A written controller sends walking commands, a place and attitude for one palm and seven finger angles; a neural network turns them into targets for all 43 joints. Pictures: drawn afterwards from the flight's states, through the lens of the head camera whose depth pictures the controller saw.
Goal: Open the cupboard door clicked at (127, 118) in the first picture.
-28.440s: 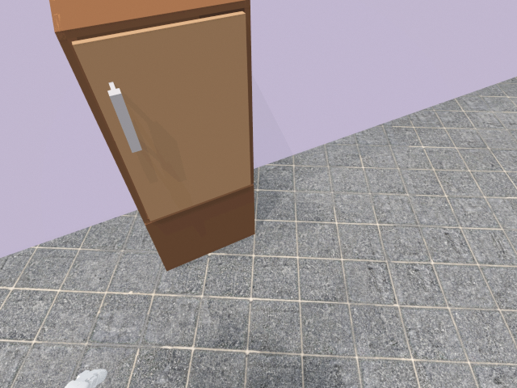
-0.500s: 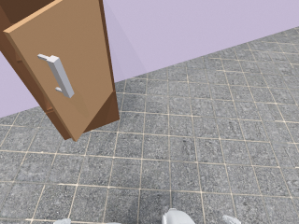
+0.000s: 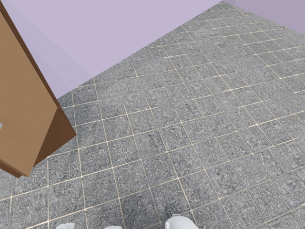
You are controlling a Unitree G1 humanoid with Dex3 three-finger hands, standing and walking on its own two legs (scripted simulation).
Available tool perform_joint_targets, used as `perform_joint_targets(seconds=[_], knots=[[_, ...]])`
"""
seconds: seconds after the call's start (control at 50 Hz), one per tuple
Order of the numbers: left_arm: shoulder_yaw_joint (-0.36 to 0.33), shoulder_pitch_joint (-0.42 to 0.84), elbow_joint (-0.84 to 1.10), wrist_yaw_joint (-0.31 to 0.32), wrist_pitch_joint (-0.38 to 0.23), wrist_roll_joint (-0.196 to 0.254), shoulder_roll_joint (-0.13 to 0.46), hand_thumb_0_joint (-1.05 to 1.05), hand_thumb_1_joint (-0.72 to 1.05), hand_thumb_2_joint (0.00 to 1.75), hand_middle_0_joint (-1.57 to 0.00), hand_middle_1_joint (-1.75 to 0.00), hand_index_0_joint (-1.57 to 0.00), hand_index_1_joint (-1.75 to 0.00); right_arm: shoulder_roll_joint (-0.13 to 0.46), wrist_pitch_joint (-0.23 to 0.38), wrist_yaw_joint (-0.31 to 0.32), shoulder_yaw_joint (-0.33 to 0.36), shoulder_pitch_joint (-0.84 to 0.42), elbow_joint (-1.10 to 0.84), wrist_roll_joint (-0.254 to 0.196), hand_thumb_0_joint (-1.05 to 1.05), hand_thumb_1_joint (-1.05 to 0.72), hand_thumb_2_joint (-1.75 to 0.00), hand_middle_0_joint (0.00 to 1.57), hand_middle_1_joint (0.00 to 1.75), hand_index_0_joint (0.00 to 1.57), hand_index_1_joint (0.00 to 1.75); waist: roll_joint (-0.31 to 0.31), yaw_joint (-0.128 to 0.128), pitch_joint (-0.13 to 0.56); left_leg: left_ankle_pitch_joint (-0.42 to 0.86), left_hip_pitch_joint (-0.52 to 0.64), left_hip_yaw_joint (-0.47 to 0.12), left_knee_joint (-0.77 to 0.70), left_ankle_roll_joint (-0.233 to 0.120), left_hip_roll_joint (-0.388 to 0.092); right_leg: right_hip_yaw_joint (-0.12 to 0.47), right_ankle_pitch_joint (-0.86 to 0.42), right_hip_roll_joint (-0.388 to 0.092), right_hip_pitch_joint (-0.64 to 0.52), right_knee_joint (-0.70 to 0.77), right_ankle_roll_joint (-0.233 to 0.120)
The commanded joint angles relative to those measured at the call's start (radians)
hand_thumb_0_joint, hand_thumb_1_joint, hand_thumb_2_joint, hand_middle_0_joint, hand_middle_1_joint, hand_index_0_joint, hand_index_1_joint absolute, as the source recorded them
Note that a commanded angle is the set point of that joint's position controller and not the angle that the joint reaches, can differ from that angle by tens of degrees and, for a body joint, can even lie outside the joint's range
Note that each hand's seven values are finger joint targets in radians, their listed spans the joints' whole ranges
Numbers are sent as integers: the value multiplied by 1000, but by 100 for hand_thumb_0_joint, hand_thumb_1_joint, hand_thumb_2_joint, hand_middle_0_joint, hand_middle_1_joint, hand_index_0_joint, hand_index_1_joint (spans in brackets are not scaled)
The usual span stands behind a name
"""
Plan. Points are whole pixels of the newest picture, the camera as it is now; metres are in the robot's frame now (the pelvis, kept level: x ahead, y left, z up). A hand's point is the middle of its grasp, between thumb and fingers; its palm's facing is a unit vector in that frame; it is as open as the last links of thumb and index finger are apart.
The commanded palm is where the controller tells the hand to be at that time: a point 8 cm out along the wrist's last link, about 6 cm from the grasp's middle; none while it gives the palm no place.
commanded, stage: walk to a spot facing it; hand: left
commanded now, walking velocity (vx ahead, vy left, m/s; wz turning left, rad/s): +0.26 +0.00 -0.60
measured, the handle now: out of the picture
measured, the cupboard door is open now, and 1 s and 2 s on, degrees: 41 41 41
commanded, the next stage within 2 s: turn to face it in 1.62 s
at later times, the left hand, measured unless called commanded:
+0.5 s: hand (98, 220) +0.15 +0.16 -0.17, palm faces -0.24 -0.95 -0.19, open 7.4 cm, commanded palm none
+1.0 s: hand (168, 127) +0.48 -0.04 -0.15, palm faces -0.55 -0.80 -0.23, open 7.4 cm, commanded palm none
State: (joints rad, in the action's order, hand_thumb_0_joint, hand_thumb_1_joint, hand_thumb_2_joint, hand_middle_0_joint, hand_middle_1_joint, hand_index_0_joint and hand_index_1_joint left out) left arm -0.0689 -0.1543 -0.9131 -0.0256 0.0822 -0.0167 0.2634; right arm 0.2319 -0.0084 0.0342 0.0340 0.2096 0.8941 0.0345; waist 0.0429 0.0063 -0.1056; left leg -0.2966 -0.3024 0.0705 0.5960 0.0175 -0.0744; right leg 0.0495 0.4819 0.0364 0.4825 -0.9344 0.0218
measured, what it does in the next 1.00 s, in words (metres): walks ahead, turning right: right foot, then left foot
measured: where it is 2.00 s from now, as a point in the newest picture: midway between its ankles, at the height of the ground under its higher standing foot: (208, 163)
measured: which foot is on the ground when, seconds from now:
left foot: down 0.00-0.16, up 0.18-0.50, down 0.52-0.90, up 0.92-1.00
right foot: up 0.00-0.16, down 0.18-0.50, up 0.52-0.88, down 0.90-1.00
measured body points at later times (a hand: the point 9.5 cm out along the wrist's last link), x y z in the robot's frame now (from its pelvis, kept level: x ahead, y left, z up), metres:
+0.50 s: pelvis +0.10 -0.03 +0.01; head +0.14 -0.02 +0.45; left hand +0.17 +0.21 -0.15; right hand +0.15 -0.31 -0.11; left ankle +0.20 +0.07 -0.72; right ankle +0.01 -0.13 -0.73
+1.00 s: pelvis +0.26 -0.13 +0.00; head +0.29 -0.16 +0.44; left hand +0.51 +0.00 -0.13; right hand +0.07 -0.32 -0.15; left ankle +0.25 +0.03 -0.66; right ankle +0.23 -0.24 -0.73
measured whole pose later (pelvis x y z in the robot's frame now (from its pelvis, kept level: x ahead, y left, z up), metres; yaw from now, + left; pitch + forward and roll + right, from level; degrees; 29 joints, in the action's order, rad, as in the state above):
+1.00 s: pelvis +0.26 -0.13 +0.00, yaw -32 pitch +0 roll +0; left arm -0.06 -0.08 -0.92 -0.03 -0.04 -0.01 0.23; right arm 0.23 0.00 0.00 0.04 0.37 1.07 0.02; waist -0.02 0.05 -0.09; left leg -0.46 -0.35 0.08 1.10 0.04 -0.13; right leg -0.09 0.26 -0.01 0.35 -0.61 -0.04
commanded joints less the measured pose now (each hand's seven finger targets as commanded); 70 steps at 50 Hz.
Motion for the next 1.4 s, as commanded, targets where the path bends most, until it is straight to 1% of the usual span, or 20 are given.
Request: perform_joint_targets(seconds=[0.0, 0.08, 0.12, 0.14, 0.16, 0.24, 0.44, 0.46, 0.5, 0.52, 0.66, 0.84, 0.86, 0.88, 0.92, 1.0, 1.16, 1.2, 1.22, 1.38], knots=[[-21, 47, 110, -24, -31, -1, 56, 0, 90, 90, -20, -30, -20, -30, 207, 17, 8, 43, -2, -72, 11, 0, -90, -90, 20, 30, 20, 30, -282, -10, 77, 279, 77, -119, -265, -129, -249, -78, 5, -65, 9, -27, 20], [-14, 38, 104, -36, -52, 0, 44, 0, 90, 90, -20, -30, -20, -30, 229, 13, -4, 55, 72, -46, 8, 0, -90, -90, 20, 30, 20, 30, -244, 14, 164, 64, 140, -39, -189, -90, -239, -174, -26, -21, -157, 283, -2], [-36, -92, 56, -27, -63, -4, 101, 0, 90, 90, -20, -30, -20, -30, 205, 8, -15, 56, 37, -56, -3, 0, -90, -90, 20, 30, 20, 30, -96, -58, 168, -151, -65, 42, 5, -27, -170, -115, -91, -36, -428, 502, -40], [-62, -185, 31, -9, -78, -16, 221, 0, 90, 90, -20, -30, -20, -30, 118, 8, -26, 42, -15, -99, -19, 0, -90, -90, 20, 30, 20, 30, 238, -108, 147, -340, -360, 155, 301, 40, -27, 334, 46, -296, -587, 679, -154], [-76, -254, 16, 9, -79, 0, 279, 0, 90, 90, -20, -30, -20, -30, 120, 11, -30, 32, -147, -148, -14, 0, -90, -90, 20, 30, 20, 30, 301, -178, 91, -384, -491, 11, 488, 34, -4, 584, 29, -432, -516, 763, -261], [-49, -78, 55, 24, -102, -7, 159, 0, 90, 90, -20, -30, -20, -30, 131, 19, -49, 52, -97, -98, -6, 0, -90, -90, 20, 30, 20, 30, 143, -35, 75, -80, -357, -77, 488, 43, -49, 347, -6, -278, -335, 728, -220], [-55, -99, 10, 13, -116, -6, 149, 0, 90, 90, -20, -30, -20, -30, 87, 63, -38, 44, -36, -68, -19, 0, -90, -90, 20, 30, 20, 30, 78, 13, 108, 56, 90, -16, -85, 38, 54, 281, -196, -183, -206, 561, -182], [-47, -73, 24, 9, -116, -5, 108, 0, 90, 90, -20, -30, -20, -30, 128, 70, -23, 52, 68, -28, -17, 0, -90, -90, 20, 30, 20, 30, -17, 60, 129, 36, 296, -44, -160, 24, 20, 228, -169, -122, -63, 453, -144], [-23, -57, 72, -6, -118, 5, 32, 0, 90, 90, -20, -30, -20, -30, 285, 74, -5, 80, 307, 15, 17, 0, -90, -90, 20, 30, 20, 30, -431, 146, 212, -334, 490, -653, -400, -157, -436, -25, 134, 47, 252, -142, -51], [-32, -2, 88, -12, -122, -4, 59, 0, 90, 90, -20, -30, -20, -30, 270, 64, -3, 75, 260, 1, 12, 0, -90, -90, 20, 30, 20, 30, -261, 123, 123, -366, 378, -671, -436, -214, -468, 30, 78, -54, 283, -249, -54], [-13, 19, 59, -53, -92, -16, -7, 0, 90, 90, -20, -30, -20, -30, 138, 86, -9, 37, 137, 3, 3, 0, -90, -90, 20, 30, 20, 30, -222, 13, 83, 38, 192, -96, -403, -116, -221, -83, -216, -123, 159, -64, -14], [-20, -6, 31, -37, -100, -15, 49, 0, 90, 90, -20, -30, -20, -30, 144, 63, -29, 33, 169, 53, 6, 0, -90, -90, 20, 30, 20, 30, -83, -48, 107, 190, 69, 78, -156, -70, -212, -175, -253, -46, -333, 387, -62], [-37, -177, -25, -26, -114, -20, 110, 0, 90, 90, -20, -30, -20, -30, 118, 66, -35, 22, 148, 48, -5, 0, -90, -90, 20, 30, 20, 30, 29, -129, 188, 229, -80, 153, 109, -30, -142, -51, -165, -119, -599, 436, -116], [-75, -357, -74, -7, -123, -19, 241, 0, 90, 90, -20, -30, -20, -30, 41, 73, -41, 4, 122, 3, -26, 0, -90, -90, 20, 30, 20, 30, 349, -193, 299, -228, -374, 192, 479, 17, 19, 425, -135, -417, -826, 589, -237], [-68, -267, -66, 12, -116, 15, 226, 0, 90, 90, -20, -30, -20, -30, 93, 72, -41, 27, 23, -13, -21, 0, -90, -90, 20, 30, 20, 30, 165, -140, 137, -223, -530, -43, 691, 8, -58, 477, -131, -457, -668, 709, -304], [-23, -54, -16, 25, -135, -4, 87, 0, 90, 90, -20, -30, -20, -30, 48, 42, -40, 25, 94, 59, -3, 0, -90, -90, 20, 30, 20, 30, 127, 8, 79, -92, -237, -28, 438, 33, -98, 138, -332, -310, -276, 713, -219], [-27, -72, -64, 9, -139, 2, 65, 0, 90, 90, -20, -30, -20, -30, 68, 79, -45, 37, 211, 108, -1, 0, -90, -90, 20, 30, 20, 30, -108, 76, 124, 107, 236, 37, -125, 24, -17, 19, -178, -168, -136, 466, -138], [-2, -86, -26, 1, -139, 5, -23, 0, 90, 90, -20, -30, -20, -30, 230, 81, -25, 74, 409, 141, 22, 0, -90, -90, 20, 30, 20, 30, -459, 144, 212, -150, 440, -526, -365, -160, -402, -130, 99, 10, 156, -102, -57], [-6, -11, -1, 1, -145, -4, 6, 0, 90, 90, -20, -30, -20, -30, 216, 69, -21, 70, 389, 133, 18, 0, -90, -90, 20, 30, 20, 30, -282, 140, 157, -156, 415, -588, -380, -228, -442, -36, 69, -53, 234, -253, -69], [8, 25, -25, -29, -117, -6, -54, 0, 90, 90, -20, -30, -20, -30, 101, 92, -21, 43, 203, 120, 6, 0, -90, -90, 20, 30, 20, 30, -191, 24, 77, 176, 170, -12, -386, -117, -221, -130, -201, -131, 23, 136, -23]])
